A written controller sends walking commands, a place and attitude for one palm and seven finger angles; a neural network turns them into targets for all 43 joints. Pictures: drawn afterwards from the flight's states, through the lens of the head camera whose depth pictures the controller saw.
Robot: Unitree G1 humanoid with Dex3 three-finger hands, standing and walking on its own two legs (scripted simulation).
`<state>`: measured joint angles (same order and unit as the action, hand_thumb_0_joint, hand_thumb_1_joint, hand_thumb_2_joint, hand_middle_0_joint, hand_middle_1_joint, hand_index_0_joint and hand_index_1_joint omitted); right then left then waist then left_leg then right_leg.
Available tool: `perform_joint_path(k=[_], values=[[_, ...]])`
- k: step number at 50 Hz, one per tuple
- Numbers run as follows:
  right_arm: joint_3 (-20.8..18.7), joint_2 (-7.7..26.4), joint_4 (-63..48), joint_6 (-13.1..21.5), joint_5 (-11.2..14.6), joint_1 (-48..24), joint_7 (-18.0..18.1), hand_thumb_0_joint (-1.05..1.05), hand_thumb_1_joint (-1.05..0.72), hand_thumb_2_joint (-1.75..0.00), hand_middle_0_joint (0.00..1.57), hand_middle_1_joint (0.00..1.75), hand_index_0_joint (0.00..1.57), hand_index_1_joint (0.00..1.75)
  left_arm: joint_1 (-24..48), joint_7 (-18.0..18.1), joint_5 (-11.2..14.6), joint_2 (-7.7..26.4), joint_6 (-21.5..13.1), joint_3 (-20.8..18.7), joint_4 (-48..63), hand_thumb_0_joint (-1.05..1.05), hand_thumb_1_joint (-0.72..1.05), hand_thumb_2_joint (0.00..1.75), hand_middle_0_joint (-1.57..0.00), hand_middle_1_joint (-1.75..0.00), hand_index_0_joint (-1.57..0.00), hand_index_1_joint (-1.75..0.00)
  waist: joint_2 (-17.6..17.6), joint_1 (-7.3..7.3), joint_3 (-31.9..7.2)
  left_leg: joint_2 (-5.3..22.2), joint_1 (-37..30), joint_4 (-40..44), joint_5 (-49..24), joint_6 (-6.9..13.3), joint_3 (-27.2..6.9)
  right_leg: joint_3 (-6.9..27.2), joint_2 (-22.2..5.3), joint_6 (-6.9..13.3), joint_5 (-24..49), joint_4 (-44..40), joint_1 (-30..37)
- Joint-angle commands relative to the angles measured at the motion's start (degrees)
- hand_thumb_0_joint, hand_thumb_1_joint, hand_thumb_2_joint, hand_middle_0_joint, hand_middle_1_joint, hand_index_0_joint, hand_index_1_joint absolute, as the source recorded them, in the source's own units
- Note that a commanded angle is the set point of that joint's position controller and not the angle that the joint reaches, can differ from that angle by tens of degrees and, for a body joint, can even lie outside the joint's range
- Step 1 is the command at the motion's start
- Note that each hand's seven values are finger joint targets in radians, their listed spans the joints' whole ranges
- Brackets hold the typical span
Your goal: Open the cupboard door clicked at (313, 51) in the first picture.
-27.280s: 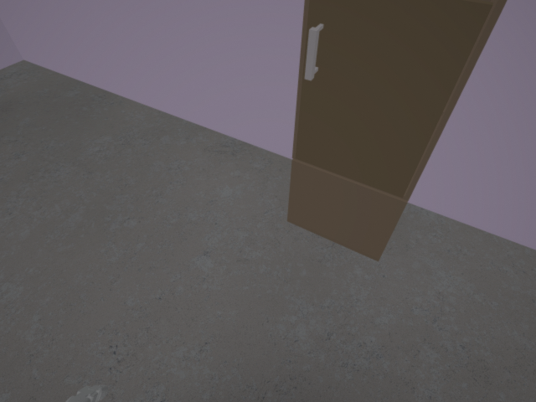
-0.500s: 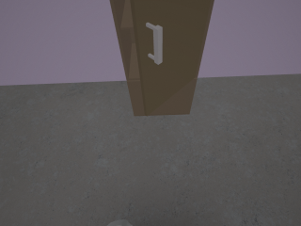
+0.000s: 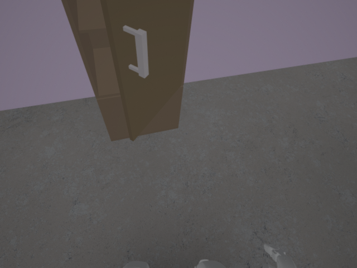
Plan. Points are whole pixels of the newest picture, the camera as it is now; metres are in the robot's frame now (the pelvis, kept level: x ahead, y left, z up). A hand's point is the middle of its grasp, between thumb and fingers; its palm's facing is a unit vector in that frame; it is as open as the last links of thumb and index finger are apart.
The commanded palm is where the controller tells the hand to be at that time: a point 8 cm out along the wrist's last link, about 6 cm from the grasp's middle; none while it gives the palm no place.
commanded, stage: walk to a spot facing it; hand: left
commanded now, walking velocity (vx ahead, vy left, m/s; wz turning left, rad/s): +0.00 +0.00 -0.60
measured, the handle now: (136, 52) +0.61 +0.19 +0.09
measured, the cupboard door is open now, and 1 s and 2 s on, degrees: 43 43 43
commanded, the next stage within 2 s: none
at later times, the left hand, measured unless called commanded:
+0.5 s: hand (127, 239) +0.19 +0.14 -0.15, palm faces -0.36 -0.89 -0.26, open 7.4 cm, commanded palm none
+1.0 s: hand (151, 227) +0.22 +0.09 -0.16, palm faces -0.56 -0.79 -0.24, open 7.4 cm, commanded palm none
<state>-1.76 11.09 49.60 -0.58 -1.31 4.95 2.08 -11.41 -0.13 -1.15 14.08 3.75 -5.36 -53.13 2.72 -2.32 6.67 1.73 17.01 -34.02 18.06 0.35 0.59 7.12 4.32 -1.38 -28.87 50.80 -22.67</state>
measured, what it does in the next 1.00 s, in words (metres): steps on the spot, turning right: right foot, then left foot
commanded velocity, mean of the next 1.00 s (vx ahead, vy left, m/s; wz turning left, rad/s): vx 0.08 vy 0.00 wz -0.60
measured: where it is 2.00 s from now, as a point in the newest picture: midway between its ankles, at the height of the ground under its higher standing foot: (239, 243)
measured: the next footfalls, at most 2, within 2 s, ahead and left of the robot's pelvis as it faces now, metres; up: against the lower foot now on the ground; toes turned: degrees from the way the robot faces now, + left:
right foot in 0.30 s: +0.02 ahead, -0.14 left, +0.00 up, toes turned -15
left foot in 0.60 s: +0.12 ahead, +0.10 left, +0.00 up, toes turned -20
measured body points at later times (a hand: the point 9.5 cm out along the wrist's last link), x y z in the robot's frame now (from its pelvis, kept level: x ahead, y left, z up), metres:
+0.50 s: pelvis +0.01 -0.01 +0.00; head +0.07 -0.04 +0.45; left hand +0.20 +0.19 -0.13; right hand -0.03 -0.28 -0.14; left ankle +0.05 +0.12 -0.68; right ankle -0.02 -0.13 -0.73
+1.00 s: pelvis +0.04 -0.03 +0.00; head +0.08 -0.07 +0.45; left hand +0.25 +0.13 -0.14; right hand -0.07 -0.28 -0.15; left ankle +0.11 +0.09 -0.67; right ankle -0.04 -0.11 -0.73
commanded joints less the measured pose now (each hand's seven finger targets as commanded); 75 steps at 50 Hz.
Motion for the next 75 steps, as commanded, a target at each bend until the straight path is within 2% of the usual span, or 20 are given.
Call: perform_joint_path(k=[1, 12, 13, 14, 15, 27, 28, 29, 31, 37, 42, 44, 45, 49, 56, 58, 59, 60, 66, 75], values=[[-2.3, 11.1, -3.8, 0.9, -0.6, 5.2, 1.0, 0.00, -0.90, -0.90, 0.20, 0.30, 0.20, 0.30, 1.8, -1.5, 0.1, 4.2, -1.7, -1.0, 5.7, 0.00, 0.90, 0.90, -0.20, -0.30, -0.20, -0.30, -15.0, 1.89, -7.1, 16.7, -9.7, 12.7, -34.4, 8.3, -8.2, -5.1, -5.4, -2.2, 0.1, 17.1, -10.0], [-3.5, 13.7, -0.9, 0.3, -0.2, 11.4, -0.1, 0.00, -0.90, -0.90, 0.20, 0.30, 0.20, 0.30, 3.4, -2.0, 0.2, 4.5, -2.2, 0.4, 6.0, 0.00, 0.90, 0.90, -0.20, -0.30, -0.20, -0.30, -14.0, 2.29, -9.7, 16.1, -10.0, 3.2, -35.4, 2.6, 3.8, -13.0, -3.5, 1.2, 13.2, -20.1, 10.3], [-3.5, 13.3, -1.4, 0.2, 0.2, 10.6, -0.4, 0.00, -0.90, -0.90, 0.20, 0.30, 0.20, 0.30, -0.3, -1.6, 0.1, 6.6, -2.5, 0.0, 5.0, 0.00, 0.90, 0.90, -0.20, -0.30, -0.20, -0.30, -9.4, 0.22, -10.9, 14.5, -3.7, -3.5, -29.1, 0.1, 5.7, -10.0, -5.8, 2.8, 23.3, -26.1, 19.7], [-2.8, 9.3, -3.2, 0.0, 1.0, 9.5, -0.7, 0.00, -0.90, -0.90, 0.20, 0.30, 0.20, 0.30, -4.7, -0.6, -0.5, 13.0, -3.1, -1.3, 3.6, 0.00, 0.90, 0.90, -0.20, -0.30, -0.20, -0.30, 9.1, -1.51, -13.3, 7.1, 10.4, -16.5, -5.7, -3.7, 11.7, 8.5, -20.4, 8.0, 43.0, -29.2, 31.0], [-2.3, 9.2, -4.9, -0.6, 1.2, 6.2, -0.3, 0.00, -0.90, -0.90, 0.20, 0.30, 0.20, 0.30, -7.4, 0.2, 0.3, 16.2, -3.1, -1.9, 2.6, 0.00, 0.90, 0.90, -0.20, -0.30, -0.20, -0.30, 13.2, -3.60, -12.2, 2.6, 16.2, -27.0, 21.1, -4.8, 5.7, 15.4, -28.6, 15.0, 56.7, -29.1, 27.7], [-2.4, 7.5, -0.3, -0.4, 0.8, 14.3, -0.3, 0.00, -0.90, -0.90, 0.20, 0.30, 0.20, 0.30, 7.9, 0.3, -0.1, 10.6, -1.5, -1.1, 7.3, 0.00, 0.90, 0.90, -0.20, -0.30, -0.20, -0.30, 7.2, 6.00, -6.9, -0.5, -5.1, 0.4, -1.2, -4.0, 3.3, 10.1, -12.2, 7.6, 21.0, -26.1, 2.1], [-2.8, 9.8, 0.2, 0.2, 0.6, 16.2, 0.0, 0.00, -0.90, -0.90, 0.20, 0.30, 0.20, 0.30, 8.0, 0.2, 0.3, 8.5, -1.2, -0.7, 7.9, 0.00, 0.90, 0.90, -0.20, -0.30, -0.20, -0.30, 0.9, 6.81, -7.6, 3.4, -10.3, 9.0, -1.2, -2.5, -1.2, 8.1, -9.2, 5.2, 17.3, -21.3, -2.5], [-3.7, 15.6, -0.1, 0.9, -0.4, 17.1, 0.2, 0.00, -0.90, -0.90, 0.20, 0.30, 0.20, 0.30, 5.8, -0.4, 1.0, 4.5, -0.9, 0.0, 8.9, 0.00, 0.90, 0.90, -0.20, -0.30, -0.20, -0.30, -16.6, 6.37, -8.2, 17.8, -13.6, 17.0, -1.6, 3.2, -18.7, 0.4, -0.8, 1.3, 3.8, -8.4, -10.5], [-3.8, 17.2, -1.6, 1.6, -1.0, 15.2, 0.7, 0.00, -0.90, -0.90, 0.20, 0.30, 0.20, 0.30, 7.4, -1.2, 0.1, 5.4, -1.5, -0.1, 10.0, 0.00, 0.90, 0.90, -0.20, -0.30, -0.20, -0.30, -13.7, 5.40, -8.6, 27.8, -7.6, 19.3, -10.5, 11.7, -26.5, -3.1, -4.3, -0.3, -5.9, 13.2, -10.5], [-3.2, 13.0, -1.4, 1.1, -0.9, 12.0, 0.4, 0.00, -0.90, -0.90, 0.20, 0.30, 0.20, 0.30, 7.7, -2.4, 0.4, 1.9, -1.5, 0.6, 7.8, 0.00, 0.90, 0.90, -0.20, -0.30, -0.20, -0.30, -14.9, 4.37, -9.8, 16.8, -10.4, 10.9, -31.9, 5.9, 0.0, -11.0, -5.2, -1.4, 0.1, -0.3, -2.1], [-3.7, 13.2, -1.0, 0.2, -0.3, 11.5, -0.7, 0.00, -0.90, -0.90, 0.20, 0.30, 0.20, 0.30, 0.5, -2.4, -0.1, 4.4, -2.5, -0.1, 5.0, 0.00, 0.90, 0.90, -0.20, -0.30, -0.20, -0.30, -10.1, 1.77, -9.8, 14.9, -0.5, 2.9, -0.6, 0.6, 5.5, -14.0, -3.5, 1.3, 9.1, -24.8, 16.5], [-2.2, 6.9, -6.0, 0.1, 0.5, 1.5, -1.7, 0.00, -0.90, -0.90, 0.20, 0.30, 0.20, 0.30, -9.3, -0.9, -0.3, 15.2, -3.3, -2.7, 1.9, 0.00, 0.90, 0.90, -0.20, -0.30, -0.20, -0.30, 18.6, -5.53, -4.9, 2.8, 26.2, -22.8, 23.9, -4.5, 9.4, 22.9, -26.4, 12.7, 1.0, -39.8, 26.9], [-2.4, 9.8, -7.0, 0.1, 0.4, -1.1, -1.6, 0.00, -0.90, -0.90, 0.20, 0.30, 0.20, 0.30, -10.7, 0.0, 0.2, 15.1, -3.7, -2.7, 2.2, 0.00, 0.90, 0.90, -0.20, -0.30, -0.20, -0.30, 14.2, -5.69, -3.4, 4.3, 29.2, -29.4, 18.2, -3.8, 0.8, 26.2, -27.7, 16.0, -3.7, -41.0, 24.0], [-3.1, 8.1, -3.5, 0.7, 0.1, 0.9, -2.6, 0.00, -0.90, -0.90, 0.20, 0.30, 0.20, 0.30, -1.6, 0.1, -0.3, 9.4, -5.0, -1.3, 3.1, 0.00, 0.90, 0.90, -0.20, -0.30, -0.20, -0.30, 6.7, 0.95, -2.2, 4.9, 18.6, -24.3, 5.5, -4.7, 0.8, 10.9, -18.7, 12.4, 7.4, -37.8, 13.9], [-2.8, 6.5, -1.9, 2.7, 0.4, 6.6, -2.3, 0.00, -0.90, -0.90, 0.20, 0.30, 0.20, 0.30, -0.9, -1.1, -0.2, 9.7, -5.4, -1.8, 1.3, 0.00, 0.90, 0.90, -0.20, -0.30, -0.20, -0.30, 4.4, 3.95, -4.4, -0.7, -2.5, 0.5, -1.7, -4.1, 5.0, 8.1, -13.6, 10.0, 9.1, -31.6, 6.6], [-3.9, 12.2, 1.9, 4.0, -0.2, 18.9, -1.0, 0.00, -0.90, -0.90, 0.20, 0.30, 0.20, 0.30, 1.3, -1.5, 0.2, 5.3, -5.3, -0.9, 2.6, 0.00, 0.90, 0.90, -0.20, -0.30, -0.20, -0.30, -7.7, 9.63, -9.2, 6.7, -22.0, 11.4, 3.7, -1.3, -3.4, 2.1, -6.4, 5.8, 8.6, -14.5, -4.6], [-5.3, 19.2, 3.0, 4.5, -1.6, 25.7, -0.5, 0.00, -0.90, -0.90, 0.20, 0.30, 0.20, 0.30, -0.1, -2.0, 0.8, 1.3, -5.2, 0.1, 4.3, 0.00, 0.90, 0.90, -0.20, -0.30, -0.20, -0.30, -24.5, 11.20, -13.7, 25.7, -30.2, 18.3, 10.3, 5.8, -26.9, -8.0, 0.5, 2.0, -7.3, 6.8, -17.5], [-4.6, 18.6, 2.9, 4.1, -1.3, 26.3, -0.2, 0.00, -0.90, -0.90, 0.20, 0.30, 0.20, 0.30, 4.1, -2.2, 0.1, 3.2, -5.8, -0.1, 6.0, 0.00, 0.90, 0.90, -0.20, -0.30, -0.20, -0.30, -16.7, 11.24, -11.1, 30.2, -25.5, 21.4, 10.7, 10.4, -32.7, -3.5, -4.4, 2.8, -5.4, 16.4, -20.7], [-1.9, 9.3, 2.6, 5.3, -0.5, 18.5, -0.4, 0.00, -0.90, -0.90, 0.20, 0.30, 0.20, 0.30, 6.2, -4.1, -0.6, -0.3, -4.3, 0.9, 4.0, 0.00, 0.90, 0.90, -0.20, -0.30, -0.20, -0.30, -11.0, 4.63, -4.5, 17.7, -15.6, 20.3, -17.0, 4.4, -0.3, -8.2, -10.7, 0.3, 12.1, 13.5, -17.5], [-1.7, 9.4, 6.1, 4.2, -1.1, 22.5, -1.2, 0.00, -0.90, -0.90, 0.20, 0.30, 0.20, 0.30, 14.7, -3.7, -0.7, 0.1, -4.2, 1.6, 6.0, 0.00, 0.90, 0.90, -0.20, -0.30, -0.20, -0.30, -10.4, 5.23, -2.3, 18.1, -13.6, 17.7, -26.2, 3.7, 10.2, -14.9, -6.7, 2.8, 14.7, -11.3, -3.9]])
